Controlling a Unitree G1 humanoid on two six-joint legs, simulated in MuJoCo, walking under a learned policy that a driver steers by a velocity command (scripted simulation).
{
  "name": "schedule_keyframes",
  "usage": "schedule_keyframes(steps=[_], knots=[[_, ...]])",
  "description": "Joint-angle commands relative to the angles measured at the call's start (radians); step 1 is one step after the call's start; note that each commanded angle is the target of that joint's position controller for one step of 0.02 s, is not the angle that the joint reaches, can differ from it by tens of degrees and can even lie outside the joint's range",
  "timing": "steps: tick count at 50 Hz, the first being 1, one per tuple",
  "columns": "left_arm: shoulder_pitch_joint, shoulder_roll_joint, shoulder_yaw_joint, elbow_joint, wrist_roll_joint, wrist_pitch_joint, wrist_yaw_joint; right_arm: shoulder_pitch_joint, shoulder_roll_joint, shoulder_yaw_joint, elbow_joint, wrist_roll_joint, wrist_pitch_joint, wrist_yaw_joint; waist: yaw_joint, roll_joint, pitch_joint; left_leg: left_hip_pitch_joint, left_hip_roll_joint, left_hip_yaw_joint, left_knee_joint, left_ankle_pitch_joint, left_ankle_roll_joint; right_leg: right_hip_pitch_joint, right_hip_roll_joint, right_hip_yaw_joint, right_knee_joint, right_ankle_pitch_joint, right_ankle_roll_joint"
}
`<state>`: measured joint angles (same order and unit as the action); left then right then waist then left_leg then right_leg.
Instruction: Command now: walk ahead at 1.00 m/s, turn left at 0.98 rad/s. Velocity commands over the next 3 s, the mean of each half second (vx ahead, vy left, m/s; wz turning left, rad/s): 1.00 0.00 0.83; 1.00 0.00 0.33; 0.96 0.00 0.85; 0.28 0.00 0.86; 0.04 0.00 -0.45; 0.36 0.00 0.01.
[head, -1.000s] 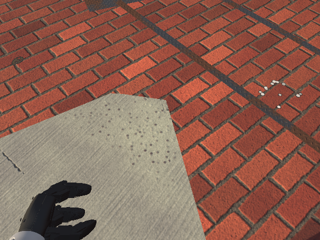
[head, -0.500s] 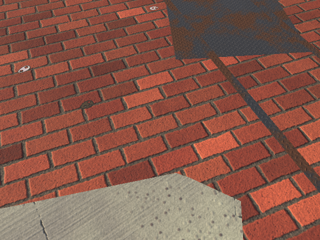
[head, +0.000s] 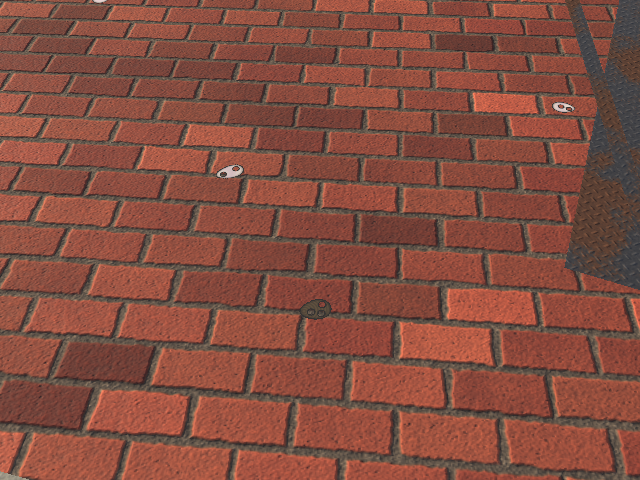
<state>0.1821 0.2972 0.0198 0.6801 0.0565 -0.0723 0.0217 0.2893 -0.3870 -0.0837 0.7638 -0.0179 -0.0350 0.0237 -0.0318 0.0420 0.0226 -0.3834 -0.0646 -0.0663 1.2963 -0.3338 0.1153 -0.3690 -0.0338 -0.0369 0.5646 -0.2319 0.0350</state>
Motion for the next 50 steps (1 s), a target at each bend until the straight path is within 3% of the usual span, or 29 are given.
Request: schedule_keyframes(steps=[1, 4, 6, 9, 11, 13, 15, 16, 17, 18, 19, 20, 21, 23, 24, 29, 32, 35, 36, 37, 38, 39, 40, 41, 42, 43, 45, 47, 50], knots=[[0.181, 0.067, 0.03, 0.038, -0.014, -0.021, -0.004, -0.103, 0.022, 0.025, -0.139, -0.022, 0.017, 0.037, 0.067, -0.135, -0.035, -0.401, 0.145, -0.018, 0.042, 0.056, -0.022, 0.341, -0.26, 0.302, -0.33, -0.103, -0.116], [0.195, 0.05, 0.028, 0.083, -0.034, -0.048, -0.024, -0.194, 0.051, 0.045, -0.207, -0.021, 0.039, 0.053, 0.039, -0.132, 0.005, -0.437, 0.165, 0.013, -0.005, 0.137, -0.027, 0.293, -0.239, 0.103, -0.379, 0.158, -0.094], [0.164, 0.069, 0.031, 0.091, -0.03, -0.059, -0.025, -0.246, 0.045, 0.053, -0.241, -0.017, 0.041, 0.06, 0.013, -0.136, 0.038, -0.416, 0.165, 0.038, -0.1, 0.243, -0.03, 0.249, -0.215, -0.022, -0.418, 0.263, -0.083], [0.2, 0.099, 0.037, 0.122, -0.027, -0.063, -0.021, -0.353, 0.037, 0.063, -0.265, -0.016, 0.041, 0.077, 0.03, -0.08, 0.109, -0.351, 0.134, 0.149, -0.345, 0.332, -0.002, 0.266, -0.169, -0.167, -0.467, 0.402, -0.06], [0.243, 0.133, 0.042, 0.137, -0.024, -0.057, -0.014, -0.393, 0.05, 0.07, -0.266, -0.013, 0.036, 0.084, 0.037, -0.082, 0.115, -0.239, 0.077, 0.239, -0.478, 0.327, 0.04, 0.313, -0.162, -0.236, -0.422, 0.755, -0.034], [0.28, 0.187, 0.055, 0.137, -0.026, -0.038, 0.004, -0.331, 0.024, 0.061, -0.237, -0.013, 0.032, 0.074, -0.009, -0.133, 0.043, -0.125, -0.004, 0.288, -0.517, 0.257, 0.072, 0.417, -0.186, -0.25, -0.259, 1.205, -0.021], [0.23, 0.242, 0.069, 0.116, -0.021, -0.005, 0.017, -0.046, -0.035, 0.03, -0.152, -0.016, 0.025, 0.053, -0.162, -0.169, -0.101, 0.198, -0.054, 0.234, -0.542, 0.164, 0.12, 0.365, -0.238, -0.217, 0.109, 1.355, -0.042], [0.183, 0.237, 0.068, 0.093, -0.017, 0.004, 0.012, 0.176, -0.077, 0.0, -0.073, -0.017, 0.018, 0.032, -0.25, -0.142, -0.18, 0.488, -0.049, 0.147, -0.641, 0.16, 0.157, 0.202, -0.226, -0.203, 0.411, 1.174, -0.061], [0.162, 0.165, 0.06, 0.079, -0.014, 0.004, -0.004, 0.156, -0.136, -0.038, -0.049, 0.014, 0.03, 0.002, -0.197, 0.073, -0.175, 0.678, 0.057, -0.044, -0.703, 0.099, 0.167, -0.074, -0.026, -0.203, 0.814, 0.136, -0.043], [0.274, 0.093, 0.032, -0.043, -0.038, -0.011, -0.012, 0.051, -0.254, -0.048, -0.112, -0.026, 0.041, -0.001, -0.034, 0.203, -0.335, 0.911, 0.352, -0.606, -0.82, 0.154, 0.355, -0.42, 0.044, -0.047, 1.133, -0.263, -0.011], [0.146, 0.146, 0.032, -0.058, -0.037, -0.035, -0.014, 0.125, -0.195, -0.047, -0.124, -0.022, 0.049, -0.022, -0.126, 0.006, -0.368, 0.868, 0.358, -0.698, -0.976, 0.011, 0.36, -0.499, 0.016, 0.083, 1.123, -0.146, -0.016], [0.132, 0.131, 0.024, -0.053, -0.045, -0.042, -0.013, 0.093, -0.148, -0.038, -0.082, -0.014, 0.037, -0.033, -0.068, -0.058, -0.17, 0.675, 0.353, -0.611, -1.034, 0.004, 0.32, -0.51, -0.043, 0.084, 1.018, -0.102, -0.024], [0.114, 0.117, 0.018, -0.046, -0.031, -0.038, -0.012, 0.068, -0.098, -0.023, -0.059, -0.01, 0.016, -0.036, -0.012, -0.125, -0.061, 0.48, 0.307, -0.52, -1.048, 0.065, 0.272, -0.441, -0.089, 0.083, 0.893, -0.093, -0.026], [0.164, 0.084, 0.007, -0.013, 0.0, 0.003, -0.023, 0.006, -0.039, 0.004, -0.053, -0.01, -0.021, -0.044, 0.077, -0.14, 0.006, 0.219, 0.225, -0.362, -1.076, 0.154, 0.232, -0.28, -0.125, 0.092, 0.767, -0.126, -0.013], [0.161, 0.071, 0.005, -0.012, 0.005, 0.02, -0.031, 0.017, -0.017, 0.014, -0.041, -0.003, -0.037, -0.039, 0.089, -0.124, 0.017, 0.152, 0.199, -0.318, -1.097, 0.162, 0.225, -0.25, -0.138, 0.091, 0.697, -0.149, -0.005], [-0.106, 0.015, -0.02, -0.102, -0.02, 0.017, -0.061, 0.069, -0.028, 0.007, -0.002, 0.021, -0.079, -0.008, 0.024, -0.05, 0.11, 0.057, 0.09, -0.108, -1.216, 0.313, 0.16, -0.185, -0.129, 0.015, 0.208, 0.262, -0.026], [-0.17, 0.028, -0.013, -0.102, -0.04, 0.011, -0.069, 0.13, -0.054, 0.002, 0.028, 0.035, -0.094, -0.004, -0.017, -0.05, 0.098, 0.192, 0.142, -0.092, -1.274, 0.502, 0.125, -0.094, -0.071, -0.021, 0.046, 0.463, -0.072], [-0.155, 0.076, 0.009, -0.097, -0.026, 0.01, -0.055, 0.16, -0.108, -0.005, 0.06, 0.014, -0.085, -0.016, 0.002, -0.007, 0.025, 0.44, 0.18, -0.056, -1.109, 0.983, 0.078, -0.054, 0.023, -0.06, -0.011, 0.295, -0.12], [-0.068, 0.104, 0.024, -0.075, -0.027, 0.01, -0.045, 0.16, -0.132, -0.009, 0.069, -0.002, -0.076, -0.024, 0.051, 0.03, -0.039, 0.49, 0.196, -0.051, -0.973, 1.153, 0.059, 0.027, 0.061, -0.057, -0.001, 0.196, -0.134], [0.106, 0.136, 0.042, -0.026, -0.031, 0.012, -0.032, 0.139, -0.146, -0.012, 0.074, -0.02, -0.061, -0.034, 0.142, 0.046, -0.129, 0.472, 0.199, -0.04, -0.761, 1.213, 0.045, 0.191, 0.085, -0.053, 0.006, 0.096, -0.149], [0.332, 0.175, 0.062, 0.036, -0.024, 0.015, -0.014, 0.084, -0.129, -0.006, 0.067, -0.034, -0.053, -0.04, 0.267, 0.035, -0.213, 0.308, 0.163, -0.011, -0.464, 1.076, 0.032, 0.444, 0.032, -0.014, 0.021, 0.029, -0.167], [0.421, 0.302, 0.1, 0.052, 0.015, 0.013, -0.003, 0.198, 0.022, 0.032, 0.021, 0.007, -0.06, -0.029, 0.205, -0.227, -0.364, -0.045, 0.031, 0.044, 0.031, 0.522, -0.012, 0.748, -0.26, 0.421, -0.006, -0.3, -0.278], [0.392, 0.269, 0.095, 0.054, 0.008, 0.012, -0.025, 0.216, 0.045, 0.046, 0.012, 0.023, -0.074, -0.021, 0.169, -0.34, -0.456, -0.243, -0.084, -0.061, 0.197, -0.109, -0.005, 0.81, -0.372, 0.892, -0.251, -0.448, -0.312], [0.262, 0.194, 0.083, 0.046, 0.001, 0.008, -0.032, 0.095, -0.002, 0.04, -0.004, 0.018, -0.07, -0.032, 0.146, -0.198, -0.252, -0.355, 0.014, -0.071, 0.217, -0.017, 0.016, 0.671, -0.336, 0.755, -0.277, -0.474, -0.279], [0.198, 0.124, 0.069, 0.048, -0.008, 0.001, -0.036, 0.035, -0.014, 0.044, -0.011, 0.014, -0.067, -0.026, 0.123, -0.068, -0.147, -0.337, 0.07, -0.058, 0.141, 0.07, 0.015, 0.507, -0.315, 0.594, -0.29, -0.373, -0.254], [0.167, 0.092, 0.059, 0.063, -0.004, -0.004, -0.034, -0.002, 0.0, 0.047, -0.017, 0.006, -0.058, -0.015, 0.094, -0.025, -0.072, -0.307, 0.104, -0.05, 0.079, 0.084, 0.017, 0.382, -0.269, 0.471, -0.322, -0.275, -0.218], [0.168, 0.043, 0.04, 0.101, -0.01, -0.018, -0.032, 0.027, 0.038, 0.056, -0.016, -0.01, -0.021, 0.008, 0.034, -0.081, -0.011, -0.246, 0.142, -0.051, 0.039, 0.082, -0.003, 0.222, -0.237, 0.323, -0.386, -0.199, -0.185], [0.171, 0.063, 0.043, 0.129, -0.031, -0.043, -0.039, -0.009, 0.064, 0.062, -0.038, -0.01, 0.007, 0.023, 0.003, -0.098, 0.054, -0.299, 0.167, -0.04, -0.001, 0.112, -0.02, 0.166, -0.233, 0.201, -0.457, -0.118, -0.163], [0.164, 0.057, 0.043, 0.149, -0.032, -0.063, -0.047, -0.154, 0.065, 0.067, -0.089, -0.004, 0.013, 0.032, 0.007, -0.092, 0.121, -0.35, 0.167, 0.023, -0.167, 0.28, -0.026, 0.141, -0.155, -0.038, -0.51, 0.13, -0.129]])
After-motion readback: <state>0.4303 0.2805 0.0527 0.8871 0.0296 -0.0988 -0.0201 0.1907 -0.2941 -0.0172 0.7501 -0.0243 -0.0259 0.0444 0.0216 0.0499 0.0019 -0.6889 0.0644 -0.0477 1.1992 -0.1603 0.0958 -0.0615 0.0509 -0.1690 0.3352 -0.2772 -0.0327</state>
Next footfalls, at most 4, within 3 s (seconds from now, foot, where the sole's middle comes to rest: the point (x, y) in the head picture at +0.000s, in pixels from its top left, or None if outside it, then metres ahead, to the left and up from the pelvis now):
0.34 left None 0.46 0.09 -0.76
0.76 right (284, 284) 0.94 0.10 -0.76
1.24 left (147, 207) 1.21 0.49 -0.76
1.62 right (83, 126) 1.57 0.74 -0.76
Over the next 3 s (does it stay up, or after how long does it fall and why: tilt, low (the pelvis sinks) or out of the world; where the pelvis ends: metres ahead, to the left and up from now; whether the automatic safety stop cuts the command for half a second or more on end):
stays up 1.42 0.82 0.00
